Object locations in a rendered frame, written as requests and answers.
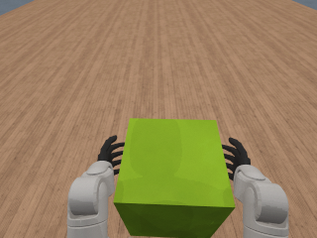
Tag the carton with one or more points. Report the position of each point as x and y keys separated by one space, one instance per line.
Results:
x=173 y=180

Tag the robot right forearm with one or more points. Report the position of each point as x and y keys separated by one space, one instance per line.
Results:
x=265 y=204

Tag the robot left hand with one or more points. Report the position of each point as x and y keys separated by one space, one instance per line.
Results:
x=107 y=149

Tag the robot right hand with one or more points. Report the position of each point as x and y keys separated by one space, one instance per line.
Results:
x=241 y=156

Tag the robot left forearm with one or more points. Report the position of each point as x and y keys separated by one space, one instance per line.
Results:
x=87 y=202

